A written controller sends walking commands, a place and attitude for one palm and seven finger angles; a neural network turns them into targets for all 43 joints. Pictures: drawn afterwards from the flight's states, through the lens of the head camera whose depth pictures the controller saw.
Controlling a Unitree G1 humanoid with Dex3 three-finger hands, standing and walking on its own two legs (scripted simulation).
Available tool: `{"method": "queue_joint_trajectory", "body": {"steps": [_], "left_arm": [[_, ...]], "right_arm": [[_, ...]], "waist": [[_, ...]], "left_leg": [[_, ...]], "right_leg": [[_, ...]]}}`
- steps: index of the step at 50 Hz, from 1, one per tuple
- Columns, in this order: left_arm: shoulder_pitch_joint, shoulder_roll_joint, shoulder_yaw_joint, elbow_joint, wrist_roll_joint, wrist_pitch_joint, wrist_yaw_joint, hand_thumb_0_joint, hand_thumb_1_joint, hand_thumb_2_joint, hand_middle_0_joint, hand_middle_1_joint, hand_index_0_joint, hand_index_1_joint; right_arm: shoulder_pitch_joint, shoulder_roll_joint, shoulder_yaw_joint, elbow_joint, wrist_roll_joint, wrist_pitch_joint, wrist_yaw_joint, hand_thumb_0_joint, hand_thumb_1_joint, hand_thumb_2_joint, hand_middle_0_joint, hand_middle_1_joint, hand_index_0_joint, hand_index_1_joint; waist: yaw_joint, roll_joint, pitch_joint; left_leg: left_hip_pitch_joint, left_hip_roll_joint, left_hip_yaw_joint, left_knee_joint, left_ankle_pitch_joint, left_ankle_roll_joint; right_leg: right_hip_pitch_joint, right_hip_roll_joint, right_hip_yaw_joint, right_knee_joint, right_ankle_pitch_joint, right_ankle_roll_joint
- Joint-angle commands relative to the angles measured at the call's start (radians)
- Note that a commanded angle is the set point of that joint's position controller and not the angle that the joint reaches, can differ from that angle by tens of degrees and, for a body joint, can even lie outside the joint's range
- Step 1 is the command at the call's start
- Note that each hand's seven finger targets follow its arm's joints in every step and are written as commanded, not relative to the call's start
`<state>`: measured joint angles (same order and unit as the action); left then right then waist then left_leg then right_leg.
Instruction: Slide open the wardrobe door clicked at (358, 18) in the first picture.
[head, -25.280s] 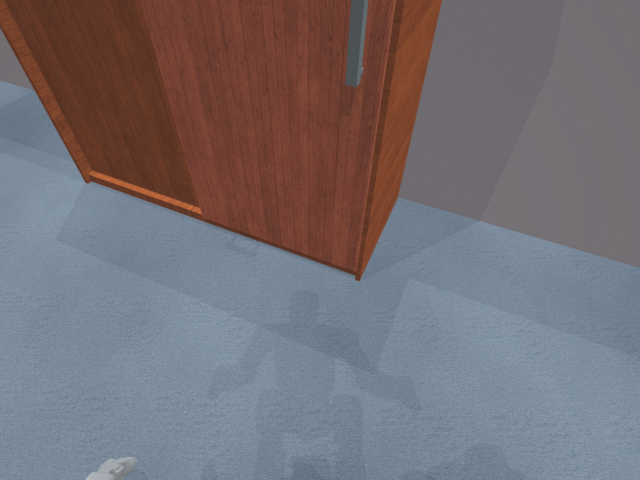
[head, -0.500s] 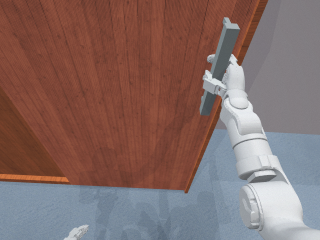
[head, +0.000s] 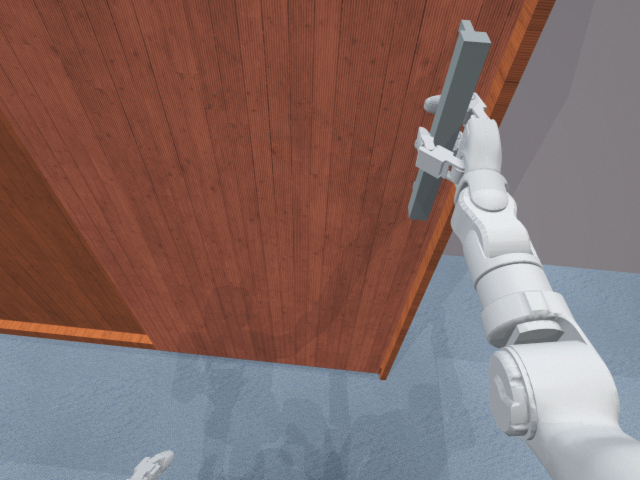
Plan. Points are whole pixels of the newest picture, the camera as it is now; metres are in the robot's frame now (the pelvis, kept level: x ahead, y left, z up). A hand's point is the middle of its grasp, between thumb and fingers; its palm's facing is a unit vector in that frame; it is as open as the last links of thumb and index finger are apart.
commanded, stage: step sideways, sliding the door along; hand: right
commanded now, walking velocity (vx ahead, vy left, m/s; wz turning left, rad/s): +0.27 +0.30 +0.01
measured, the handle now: (438, 132) +0.52 -0.10 +0.18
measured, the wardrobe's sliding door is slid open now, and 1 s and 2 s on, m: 0.01 0.08 0.40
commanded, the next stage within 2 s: none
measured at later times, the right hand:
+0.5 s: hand (419, 154) +0.47 -0.07 +0.18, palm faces +0.14 +0.99 -0.08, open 6.5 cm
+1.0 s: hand (364, 147) +0.48 +0.00 +0.18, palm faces +0.34 +0.94 -0.07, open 6.9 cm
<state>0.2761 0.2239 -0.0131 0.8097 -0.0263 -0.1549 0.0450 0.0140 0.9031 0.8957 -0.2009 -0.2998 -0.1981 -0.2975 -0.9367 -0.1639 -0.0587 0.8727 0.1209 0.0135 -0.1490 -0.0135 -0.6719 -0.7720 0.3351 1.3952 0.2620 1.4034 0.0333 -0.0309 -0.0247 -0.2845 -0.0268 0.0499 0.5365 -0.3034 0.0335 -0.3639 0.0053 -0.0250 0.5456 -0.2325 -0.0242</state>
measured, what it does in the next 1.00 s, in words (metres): steps to the left: left foot, then right foot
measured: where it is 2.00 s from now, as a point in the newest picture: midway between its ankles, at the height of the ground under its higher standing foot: outside the picture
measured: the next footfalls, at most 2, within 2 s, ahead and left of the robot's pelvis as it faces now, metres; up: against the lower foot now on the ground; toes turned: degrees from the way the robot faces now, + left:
left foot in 0.76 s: +0.19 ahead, +0.33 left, +0.00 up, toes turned -4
right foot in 0.94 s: +0.17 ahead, +0.13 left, +0.00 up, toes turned -15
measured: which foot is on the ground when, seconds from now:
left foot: down 0.00-0.46, up 0.48-0.74, down 0.76-0.96, up 0.98-1.00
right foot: down 0.00-0.80, up 0.82-0.92, down 0.94-1.00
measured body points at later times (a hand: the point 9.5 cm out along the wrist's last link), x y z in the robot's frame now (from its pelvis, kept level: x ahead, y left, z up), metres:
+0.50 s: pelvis +0.03 +0.07 -0.01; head +0.11 +0.07 +0.43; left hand +0.22 +0.31 -0.13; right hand +0.46 -0.13 +0.19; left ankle +0.01 +0.15 -0.70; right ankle +0.04 -0.06 -0.73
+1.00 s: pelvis +0.11 +0.21 -0.01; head +0.21 +0.19 +0.43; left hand +0.38 +0.38 -0.11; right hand +0.45 -0.05 +0.18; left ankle +0.16 +0.34 -0.70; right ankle +0.09 +0.09 -0.73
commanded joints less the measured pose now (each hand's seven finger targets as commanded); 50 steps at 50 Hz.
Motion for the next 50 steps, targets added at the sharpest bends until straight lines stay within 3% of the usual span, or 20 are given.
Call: {"method": "queue_joint_trajectory", "body": {"steps": [1, 6, 9, 11, 14, 20, 21, 22, 23, 24, 27, 36, 38, 40, 43, 45, 46, 47, 48, 50], "left_arm": [[-0.056, 0.156, 0.052, -0.17, -0.003, -0.023, 0.045, 0.0, 0.9, 0.9, -0.2, -0.3, -0.2, -0.3], [-0.086, 0.15, 0.043, -0.195, 0.004, 0.015, 0.057, 0.0, 0.9, 0.9, -0.2, -0.3, -0.2, -0.3], [-0.114, 0.152, 0.037, -0.21, -0.014, 0.035, 0.056, 0.0, 0.9, 0.9, -0.2, -0.3, -0.2, -0.3], [-0.106, 0.147, 0.04, -0.222, -0.027, 0.038, 0.058, 0.0, 0.9, 0.9, -0.2, -0.3, -0.2, -0.3], [-0.159, 0.137, 0.052, -0.197, -0.02, 0.03, 0.059, 0.0, 0.9, 0.9, -0.2, -0.3, -0.2, -0.3], [-0.148, 0.086, 0.037, -0.215, 0.004, 0.036, 0.058, 0.0, 0.9, 0.9, -0.2, -0.3, -0.2, -0.3], [-0.144, 0.11, 0.049, -0.225, 0.0, 0.037, 0.056, 0.0, 0.9, 0.9, -0.2, -0.3, -0.2, -0.3], [-0.145, 0.152, 0.071, -0.254, -0.005, 0.041, 0.04, 0.0, 0.9, 0.9, -0.2, -0.3, -0.2, -0.3], [-0.168, 0.128, 0.061, -0.263, -0.016, 0.047, 0.005, 0.0, 0.9, 0.9, -0.2, -0.3, -0.2, -0.3], [-0.223, 0.148, 0.065, -0.283, -0.029, 0.062, -0.026, 0.0, 0.9, 0.9, -0.2, -0.3, -0.2, -0.3], [-0.222, 0.135, 0.077, -0.289, -0.023, 0.061, -0.018, 0.0, 0.9, 0.9, -0.2, -0.3, -0.2, -0.3], [-0.238, 0.133, 0.082, -0.352, -0.038, 0.062, -0.03, 0.0, 0.9, 0.9, -0.2, -0.3, -0.2, -0.3], [-0.235, 0.097, 0.071, -0.352, -0.049, 0.052, -0.03, 0.0, 0.9, 0.9, -0.2, -0.3, -0.2, -0.3], [-0.291, 0.036, 0.051, -0.347, -0.029, 0.027, -0.001, 0.0, 0.9, 0.9, -0.2, -0.3, -0.2, -0.3], [-0.303, 0.027, 0.044, -0.339, -0.03, -0.004, 0.029, 0.0, 0.9, 0.9, -0.2, -0.3, -0.2, -0.3], [-0.291, 0.032, 0.039, -0.319, -0.029, -0.011, 0.025, 0.0, 0.9, 0.9, -0.2, -0.3, -0.2, -0.3], [-0.302, 0.055, 0.054, -0.327, -0.03, -0.005, 0.024, 0.0, 0.9, 0.9, -0.2, -0.3, -0.2, -0.3], [-0.305, 0.09, 0.078, -0.359, -0.031, 0.005, 0.005, 0.0, 0.9, 0.9, -0.2, -0.3, -0.2, -0.3], [-0.279, 0.099, 0.084, -0.385, -0.04, 0.019, -0.03, 0.0, 0.9, 0.9, -0.2, -0.3, -0.2, -0.3], [-0.309, 0.101, 0.086, -0.397, -0.033, 0.01, -0.047, 0.0, 0.9, 0.9, -0.2, -0.3, -0.2, -0.3]], "right_arm": [[-0.587, -0.127, 0.026, -0.352, -0.012, -0.163, 0.077, 0.0, -0.9, -0.9, 0.45, 1.4, 0.45, 1.4], [-0.581, -0.166, 0.015, -0.447, 0.008, -0.159, 0.09, 0.0, -0.9, -0.9, 0.45, 1.4, 0.45, 1.4], [-0.534, -0.12, 0.041, -0.447, 0.006, -0.147, 0.092, 0.0, -0.9, -0.9, 0.45, 1.4, 0.45, 1.4], [-0.515, -0.132, 0.042, -0.472, -0.016, -0.138, 0.087, 0.0, -0.9, -0.9, 0.45, 1.4, 0.45, 1.4], [-0.486, -0.09, 0.062, -0.428, -0.035, -0.128, 0.089, 0.0, -0.9, -0.9, 0.45, 1.4, 0.45, 1.4], [-0.535, 0.089, 0.224, -0.698, -0.04, -0.195, 0.091, 0.0, -0.9, -0.9, 0.45, 1.4, 0.45, 1.4], [-0.524, 0.091, 0.242, -0.741, -0.029, -0.202, 0.095, 0.0, -0.9, -0.9, 0.45, 1.4, 0.45, 1.4], [-0.526, 0.133, 0.279, -0.8, -0.009, -0.208, 0.109, 0.0, -0.9, -0.9, 0.45, 1.4, 0.45, 1.4], [-0.525, 0.166, 0.299, -0.808, 0.003, -0.202, 0.123, 0.0, -0.9, -0.9, 0.45, 1.4, 0.45, 1.4], [-0.544, 0.182, 0.291, -0.781, 0.007, -0.185, 0.135, 0.0, -0.9, -0.9, 0.45, 1.4, 0.45, 1.4], [-0.568, 0.142, 0.301, -0.932, -0.016, -0.184, 0.132, 0.0, -0.9, -0.9, 0.45, 1.4, 0.45, 1.4], [-0.375, 0.085, 0.273, -0.976, -0.037, -0.167, 0.116, 0.0, -0.9, -0.9, 0.45, 1.4, 0.45, 1.4], [-0.303, 0.048, 0.258, -1.006, -0.055, -0.162, 0.106, 0.0, -0.9, -0.9, 0.45, 1.4, 0.45, 1.4], [-0.219, -0.046, 0.21, -1.042, -0.075, -0.145, 0.091, 0.0, -0.9, -0.9, 0.45, 1.4, 0.45, 1.4], [-0.212, 0.041, 0.264, -1.247, -0.05, -0.148, 0.079, 0.0, -0.9, -0.9, 0.45, 1.4, 0.45, 1.4], [-0.188, 0.099, 0.312, -1.295, -0.042, -0.17, 0.071, 0.0, -0.9, -0.9, 0.45, 1.4, 0.45, 1.4], [-0.185, 0.106, 0.33, -1.34, -0.036, -0.181, 0.071, 0.0, -0.9, -0.9, 0.45, 1.4, 0.45, 1.4], [-0.101, 0.175, 0.374, -1.33, -0.025, -0.184, 0.084, 0.0, -0.9, -0.9, 0.45, 1.4, 0.45, 1.4], [-0.058, 0.217, 0.41, -1.312, -0.032, -0.184, 0.096, 0.0, -0.9, -0.9, 0.45, 1.4, 0.45, 1.4], [-0.146, 0.221, 0.426, -1.385, -0.051, -0.18, 0.113, 0.0, -0.9, -0.9, 0.45, 1.4, 0.45, 1.4]], "waist": [[0.023, -0.053, -0.326], [0.011, -0.102, -0.286], [-0.004, -0.036, -0.297], [0.0, 0.185, -0.324], [-0.042, 0.214, -0.163], [0.003, 0.126, -0.297], [0.027, 0.059, -0.349], [0.021, -0.194, -0.404], [0.003, -0.186, -0.441], [-0.009, -0.071, -0.374], [0.007, -0.025, -0.336], [0.003, -0.261, -0.336], [-0.022, -0.05, -0.376], [-0.057, 0.298, -0.344], [-0.052, 0.312, -0.341], [-0.018, 0.238, -0.38], [-0.004, 0.138, -0.413], [-0.022, -0.095, -0.436], [-0.04, -0.14, -0.495], [-0.029, -0.104, -0.411]], "left_leg": [[-0.082, 0.019, -0.022, 0.09, -0.034, -0.036], [-0.23, 0.01, -0.085, 0.268, -0.242, -0.007], [0.078, 0.023, -0.058, -0.019, -0.065, 0.007], [0.32, 0.187, -0.232, -0.173, 0.083, 0.083], [0.309, 0.351, -0.416, -0.18, 0.31, 0.224], [0.359, 0.203, -0.076, 0.171, 0.881, 0.092], [0.113, 0.152, -0.017, 0.324, 0.695, 0.011], [-0.264, 0.026, -0.03, 0.558, 0.072, -0.052], [-0.341, 0.049, -0.18, 0.705, -0.265, -0.021], [-0.359, 0.109, -0.262, 0.678, -0.252, 0.006], [-0.317, 0.113, -0.169, 0.511, -0.189, -0.026], [0.017, 0.018, 0.065, 0.083, 0.101, -0.05], [0.259, 0.118, -0.015, -0.059, 0.649, -0.017], [0.468, 0.346, -0.251, 0.007, 1.385, 0.069], [0.478, 0.333, -0.243, 0.114, 1.313, 0.104], [0.419, 0.26, -0.126, 0.215, 1.188, 0.045], [0.216, 0.192, -0.053, 0.293, 0.914, -0.024], [-0.132, 0.082, -0.009, 0.412, 0.225, -0.077], [-0.208, 0.072, -0.084, 0.516, -0.261, -0.054], [-0.249, 0.071, -0.095, 0.548, -0.242, -0.051]], "right_leg": [[0.305, -0.216, 0.219, -0.111, 0.002, -0.083], [0.443, -0.377, 0.442, -0.117, 0.187, -0.188], [0.281, -0.303, 0.218, 0.03, 0.302, -0.109], [0.019, -0.115, -0.023, 0.251, 0.072, -0.004], [-0.207, -0.054, 0.032, 0.578, -0.336, 0.022], [0.157, -0.07, -0.112, -0.06, 0.081, 0.04], [0.456, -0.178, -0.01, -0.13, 0.46, -0.005], [0.747, -0.439, 0.328, -0.033, 1.005, -0.141], [0.795, -0.572, 0.455, -0.008, 1.042, -0.215], [0.712, -0.585, 0.392, -0.003, 0.872, -0.218], [0.631, -0.509, 0.249, -0.015, 0.746, -0.173], [0.504, -0.326, -0.034, 0.093, 0.749, -0.01], [0.322, -0.207, -0.075, 0.278, 0.541, 0.006], [-0.085, -0.019, -0.046, 0.514, -0.379, -0.004], [-0.109, -0.053, 0.011, 0.387, -0.357, 0.036], [0.081, -0.078, -0.06, 0.009, -0.027, 0.036], [0.357, -0.155, -0.06, -0.116, 0.482, 0.019], [0.665, -0.356, 0.144, -0.028, 1.069, -0.076], [0.719, -0.453, 0.196, 0.032, 1.269, -0.146], [0.648, -0.433, 0.058, 0.001, 0.975, -0.136]]}}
